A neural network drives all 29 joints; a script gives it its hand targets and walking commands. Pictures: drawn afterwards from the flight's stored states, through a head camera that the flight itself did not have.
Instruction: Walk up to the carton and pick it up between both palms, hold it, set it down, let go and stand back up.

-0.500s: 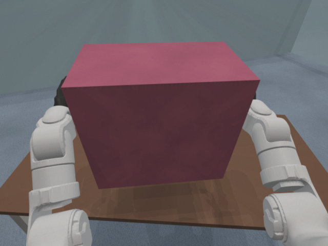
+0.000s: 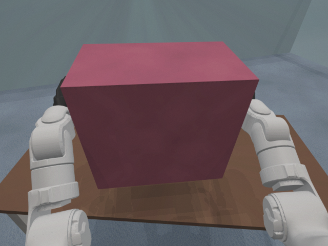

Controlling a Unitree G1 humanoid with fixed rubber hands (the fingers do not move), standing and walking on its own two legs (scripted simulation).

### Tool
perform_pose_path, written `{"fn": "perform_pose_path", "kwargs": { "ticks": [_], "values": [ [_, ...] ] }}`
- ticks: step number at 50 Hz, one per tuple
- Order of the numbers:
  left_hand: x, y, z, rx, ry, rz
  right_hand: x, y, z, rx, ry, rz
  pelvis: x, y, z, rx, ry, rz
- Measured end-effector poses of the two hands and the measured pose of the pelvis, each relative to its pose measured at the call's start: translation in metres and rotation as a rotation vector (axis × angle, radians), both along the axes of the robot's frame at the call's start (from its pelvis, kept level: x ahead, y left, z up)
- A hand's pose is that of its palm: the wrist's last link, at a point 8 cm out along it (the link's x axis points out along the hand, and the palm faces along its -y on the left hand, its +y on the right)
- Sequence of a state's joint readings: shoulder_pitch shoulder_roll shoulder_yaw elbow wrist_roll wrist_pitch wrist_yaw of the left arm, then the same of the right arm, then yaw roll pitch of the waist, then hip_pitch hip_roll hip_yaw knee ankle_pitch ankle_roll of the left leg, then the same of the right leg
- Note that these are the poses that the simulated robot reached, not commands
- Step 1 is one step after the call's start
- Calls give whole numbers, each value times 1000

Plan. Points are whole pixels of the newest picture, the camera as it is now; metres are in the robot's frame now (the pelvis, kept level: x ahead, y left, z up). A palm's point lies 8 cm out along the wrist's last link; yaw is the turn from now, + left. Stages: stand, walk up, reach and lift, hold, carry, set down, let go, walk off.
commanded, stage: hold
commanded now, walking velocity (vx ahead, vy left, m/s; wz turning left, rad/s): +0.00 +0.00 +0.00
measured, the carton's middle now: (158, 117) +0.36 +0.00 +0.20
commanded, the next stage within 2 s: none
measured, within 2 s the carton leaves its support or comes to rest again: neither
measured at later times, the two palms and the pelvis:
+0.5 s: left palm (64, 108) +0.36 +0.20 +0.24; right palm (244, 103) +0.36 -0.20 +0.23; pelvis +0.00 +0.00 +0.00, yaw +0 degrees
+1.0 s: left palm (65, 110) +0.36 +0.20 +0.23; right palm (244, 104) +0.36 -0.20 +0.23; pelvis +0.00 +0.00 +0.00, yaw +0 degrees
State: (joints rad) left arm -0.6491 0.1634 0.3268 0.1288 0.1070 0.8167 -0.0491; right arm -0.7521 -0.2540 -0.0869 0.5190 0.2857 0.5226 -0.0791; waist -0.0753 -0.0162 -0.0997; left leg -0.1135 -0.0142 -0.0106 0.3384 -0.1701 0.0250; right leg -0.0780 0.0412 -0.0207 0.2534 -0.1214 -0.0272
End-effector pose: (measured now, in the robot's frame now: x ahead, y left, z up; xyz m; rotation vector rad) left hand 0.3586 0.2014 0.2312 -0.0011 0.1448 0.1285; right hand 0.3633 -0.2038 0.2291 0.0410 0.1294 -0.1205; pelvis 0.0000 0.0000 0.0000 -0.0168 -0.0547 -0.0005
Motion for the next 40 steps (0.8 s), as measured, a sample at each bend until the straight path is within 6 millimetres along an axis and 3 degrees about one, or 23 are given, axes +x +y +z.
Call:
{"fn": "perform_pose_path", "kwargs": {
  "ticks": [40],
  "values": [
    [1,3,-2,-3,-3,-1,1,3,1,-4,-2,-2,0,2,0,-1,4,2]
  ]
}}
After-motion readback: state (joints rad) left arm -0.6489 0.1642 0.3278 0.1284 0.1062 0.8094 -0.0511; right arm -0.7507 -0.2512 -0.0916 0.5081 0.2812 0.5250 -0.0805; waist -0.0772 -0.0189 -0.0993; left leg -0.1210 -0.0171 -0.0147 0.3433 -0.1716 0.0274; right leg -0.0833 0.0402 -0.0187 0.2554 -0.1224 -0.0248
